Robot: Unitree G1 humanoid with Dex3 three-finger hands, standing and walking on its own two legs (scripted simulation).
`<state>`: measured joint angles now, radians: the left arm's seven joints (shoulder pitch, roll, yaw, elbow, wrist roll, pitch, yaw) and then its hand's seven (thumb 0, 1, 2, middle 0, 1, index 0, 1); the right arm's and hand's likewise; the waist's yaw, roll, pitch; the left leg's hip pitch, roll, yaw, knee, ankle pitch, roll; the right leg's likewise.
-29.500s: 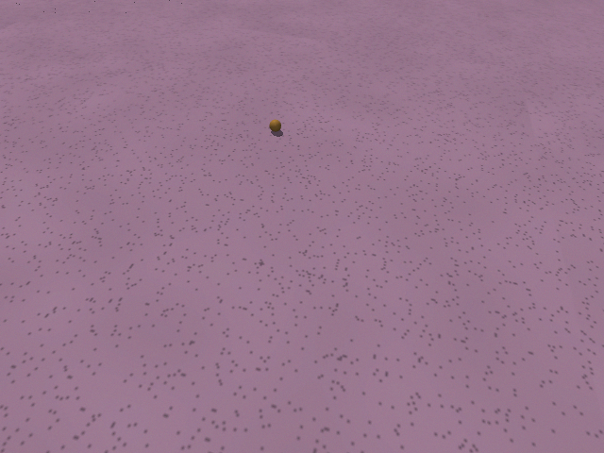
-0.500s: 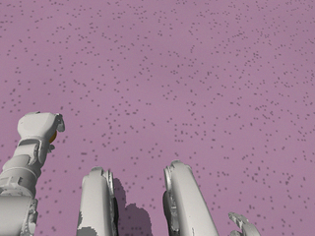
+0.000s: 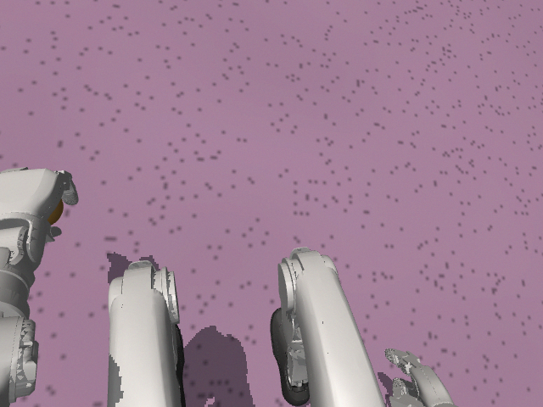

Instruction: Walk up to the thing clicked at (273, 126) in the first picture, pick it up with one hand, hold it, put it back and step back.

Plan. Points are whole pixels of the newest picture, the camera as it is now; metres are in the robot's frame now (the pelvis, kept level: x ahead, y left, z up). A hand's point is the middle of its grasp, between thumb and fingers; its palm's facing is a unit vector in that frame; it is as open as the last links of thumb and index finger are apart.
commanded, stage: crouch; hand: left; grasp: from above
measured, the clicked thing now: (37, 206) +0.42 +0.32 -0.18
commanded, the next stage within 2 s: lower in 0.44 s
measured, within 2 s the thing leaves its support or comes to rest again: neither
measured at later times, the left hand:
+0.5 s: hand (55, 218) +0.41 +0.30 -0.22, palm faces -0.45 -0.06 -0.89, open 7.6 cm
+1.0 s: hand (67, 224) +0.41 +0.31 -0.28, palm faces -0.45 -0.09 -0.89, open 7.5 cm
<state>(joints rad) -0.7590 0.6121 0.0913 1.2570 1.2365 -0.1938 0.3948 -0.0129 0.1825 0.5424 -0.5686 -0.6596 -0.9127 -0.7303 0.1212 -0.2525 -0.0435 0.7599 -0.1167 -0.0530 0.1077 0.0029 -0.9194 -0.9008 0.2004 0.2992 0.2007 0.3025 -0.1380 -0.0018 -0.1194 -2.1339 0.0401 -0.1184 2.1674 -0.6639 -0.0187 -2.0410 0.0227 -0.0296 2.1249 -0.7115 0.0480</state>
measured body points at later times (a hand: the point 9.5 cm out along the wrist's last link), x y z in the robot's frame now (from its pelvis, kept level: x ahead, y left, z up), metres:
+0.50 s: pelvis -0.01 +0.00 -0.06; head +0.22 +0.05 +0.33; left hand +0.43 +0.30 -0.17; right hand +0.06 -0.28 -0.18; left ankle +0.08 +0.13 -0.37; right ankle +0.09 -0.13 -0.37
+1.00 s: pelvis +0.00 +0.00 -0.09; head +0.24 +0.07 +0.29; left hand +0.43 +0.31 -0.23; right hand +0.07 -0.28 -0.20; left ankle +0.08 +0.13 -0.37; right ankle +0.09 -0.13 -0.37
